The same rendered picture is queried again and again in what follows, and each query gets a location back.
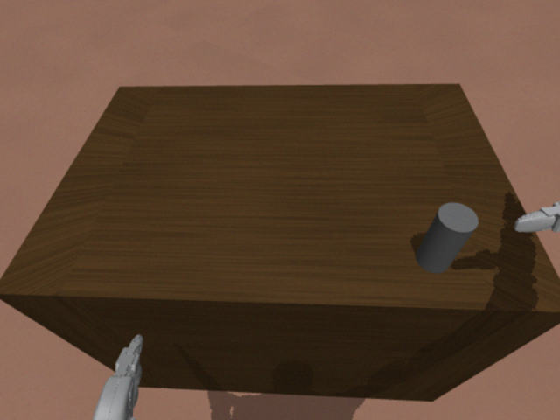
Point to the right robot hand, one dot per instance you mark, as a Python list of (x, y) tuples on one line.
[(545, 219)]

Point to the left robot hand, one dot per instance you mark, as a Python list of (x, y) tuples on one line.
[(120, 392)]

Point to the can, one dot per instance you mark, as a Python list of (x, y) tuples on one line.
[(451, 228)]

